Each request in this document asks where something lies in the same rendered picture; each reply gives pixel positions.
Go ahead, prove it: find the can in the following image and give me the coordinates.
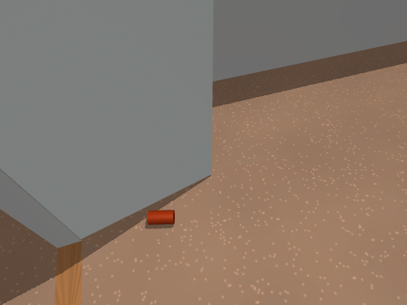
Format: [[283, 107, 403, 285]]
[[147, 210, 175, 225]]

